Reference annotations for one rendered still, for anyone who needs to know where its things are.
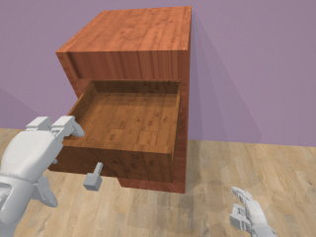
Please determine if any cabinet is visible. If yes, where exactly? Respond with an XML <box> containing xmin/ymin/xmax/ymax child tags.
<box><xmin>55</xmin><ymin>6</ymin><xmax>192</xmax><ymax>194</ymax></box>

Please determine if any drawer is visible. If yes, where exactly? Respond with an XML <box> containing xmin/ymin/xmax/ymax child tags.
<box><xmin>47</xmin><ymin>80</ymin><xmax>182</xmax><ymax>184</ymax></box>

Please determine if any robot left forearm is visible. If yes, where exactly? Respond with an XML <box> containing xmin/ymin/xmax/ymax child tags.
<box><xmin>0</xmin><ymin>175</ymin><xmax>36</xmax><ymax>237</ymax></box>

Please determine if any handle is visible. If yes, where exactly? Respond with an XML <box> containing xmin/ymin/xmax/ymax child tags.
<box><xmin>83</xmin><ymin>162</ymin><xmax>104</xmax><ymax>192</ymax></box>

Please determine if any robot right hand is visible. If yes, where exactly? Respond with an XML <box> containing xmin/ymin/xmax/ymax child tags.
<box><xmin>229</xmin><ymin>187</ymin><xmax>269</xmax><ymax>234</ymax></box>

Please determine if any robot right forearm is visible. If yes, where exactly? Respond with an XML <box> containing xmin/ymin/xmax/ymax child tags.
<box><xmin>251</xmin><ymin>223</ymin><xmax>278</xmax><ymax>237</ymax></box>

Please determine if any robot left hand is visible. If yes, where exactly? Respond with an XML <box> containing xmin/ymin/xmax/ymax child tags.
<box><xmin>0</xmin><ymin>116</ymin><xmax>85</xmax><ymax>207</ymax></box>

